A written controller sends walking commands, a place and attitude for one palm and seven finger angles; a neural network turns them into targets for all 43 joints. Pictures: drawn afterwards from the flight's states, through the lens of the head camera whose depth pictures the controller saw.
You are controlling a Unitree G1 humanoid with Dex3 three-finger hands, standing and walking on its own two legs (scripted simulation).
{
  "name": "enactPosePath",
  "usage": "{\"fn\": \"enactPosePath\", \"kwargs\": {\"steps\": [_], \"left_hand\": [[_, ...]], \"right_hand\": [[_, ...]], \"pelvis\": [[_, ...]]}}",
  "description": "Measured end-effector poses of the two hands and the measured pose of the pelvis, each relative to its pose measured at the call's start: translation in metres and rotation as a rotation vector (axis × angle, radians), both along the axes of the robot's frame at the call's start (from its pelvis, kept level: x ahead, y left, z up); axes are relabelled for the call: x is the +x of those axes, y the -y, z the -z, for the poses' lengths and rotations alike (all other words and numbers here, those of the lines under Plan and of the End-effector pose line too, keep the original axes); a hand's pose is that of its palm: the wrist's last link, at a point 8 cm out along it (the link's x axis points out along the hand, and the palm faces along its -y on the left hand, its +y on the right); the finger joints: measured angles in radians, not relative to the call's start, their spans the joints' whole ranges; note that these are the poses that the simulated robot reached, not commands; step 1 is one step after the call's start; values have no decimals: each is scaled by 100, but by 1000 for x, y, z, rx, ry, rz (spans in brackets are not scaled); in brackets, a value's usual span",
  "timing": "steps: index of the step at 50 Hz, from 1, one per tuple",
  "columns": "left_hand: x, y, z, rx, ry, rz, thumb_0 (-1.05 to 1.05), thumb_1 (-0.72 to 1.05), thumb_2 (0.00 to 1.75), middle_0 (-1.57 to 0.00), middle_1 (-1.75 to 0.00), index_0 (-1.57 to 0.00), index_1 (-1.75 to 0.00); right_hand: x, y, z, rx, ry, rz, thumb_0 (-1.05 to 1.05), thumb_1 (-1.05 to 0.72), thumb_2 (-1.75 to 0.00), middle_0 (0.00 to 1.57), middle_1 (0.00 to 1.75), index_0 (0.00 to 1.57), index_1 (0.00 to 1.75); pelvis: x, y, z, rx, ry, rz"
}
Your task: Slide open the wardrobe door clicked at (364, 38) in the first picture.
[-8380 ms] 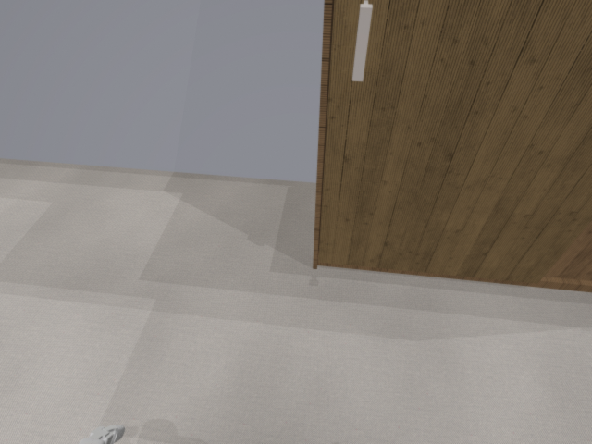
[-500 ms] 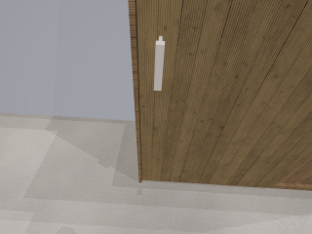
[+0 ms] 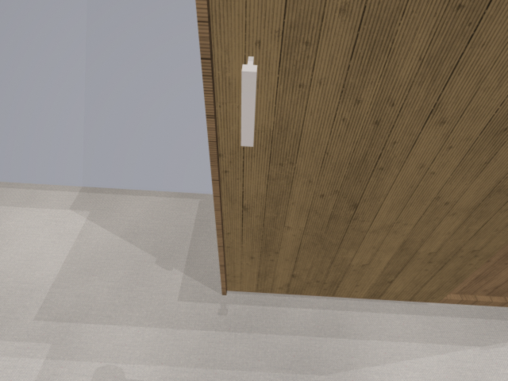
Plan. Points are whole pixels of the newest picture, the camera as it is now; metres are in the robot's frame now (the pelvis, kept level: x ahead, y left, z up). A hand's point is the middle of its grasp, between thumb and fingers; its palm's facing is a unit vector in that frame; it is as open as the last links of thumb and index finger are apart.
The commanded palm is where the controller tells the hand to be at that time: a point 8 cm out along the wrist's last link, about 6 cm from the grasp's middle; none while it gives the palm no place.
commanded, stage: look again from close up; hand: left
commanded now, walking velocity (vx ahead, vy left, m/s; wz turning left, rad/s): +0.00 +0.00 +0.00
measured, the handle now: (249, 102) +0.56 +0.05 +0.16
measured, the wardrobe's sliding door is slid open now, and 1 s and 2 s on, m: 0.00 0.00 0.00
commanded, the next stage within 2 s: shuffle to correct the standing spot in 1.44 s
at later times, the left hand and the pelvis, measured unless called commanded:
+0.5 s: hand out of the picture -0.02 +0.13 -0.18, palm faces +0.04 -0.99 -0.16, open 7.4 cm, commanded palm none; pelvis +0.00 -0.02 +0.00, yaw +0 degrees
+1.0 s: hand out of the picture -0.02 +0.11 -0.18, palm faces +0.06 -0.99 -0.14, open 7.4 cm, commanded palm none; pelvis +0.00 -0.03 +0.00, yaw +0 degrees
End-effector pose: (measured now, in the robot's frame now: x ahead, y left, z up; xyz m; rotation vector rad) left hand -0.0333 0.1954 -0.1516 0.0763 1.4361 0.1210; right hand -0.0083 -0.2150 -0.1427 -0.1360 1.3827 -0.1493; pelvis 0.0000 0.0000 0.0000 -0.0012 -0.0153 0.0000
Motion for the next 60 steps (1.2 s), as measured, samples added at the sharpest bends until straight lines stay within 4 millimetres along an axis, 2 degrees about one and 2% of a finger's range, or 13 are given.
{"fn": "enactPosePath", "kwargs": {"steps": [7, 16, 36, 60], "left_hand": [[7, 10, 1, -5, 16, 5, 1, 91, 90, -20, -30, -20, -30], [11, 11, -2, 17, 25, 3, 1, 91, 90, -20, -30, -19, -30], [4, 24, -4, 22, 10, -9, 1, 91, 90, -19, -30, -19, -30], [6, 30, -5, 23, 7, -24, 1, 91, 90, -20, -30, -19, -30]], "right_hand": [[2, 8, 0, -4, 6, 6, 1, -92, -89, 20, 29, 20, 30], [-2, 12, 2, 10, -8, 9, 1, -92, -89, 20, 29, 20, 30], [-9, 18, 4, 32, -34, 8, 1, -92, -89, 20, 29, 20, 30], [-2, 25, 4, 27, -38, -3, 1, -92, -89, 20, 29, 20, 30]], "pelvis": [[1, 8, 0, 0, 3, 3], [2, 16, 0, 2, 3, 2], [1, 29, -1, 5, 2, 0], [6, 35, -1, 5, 1, -6]]}}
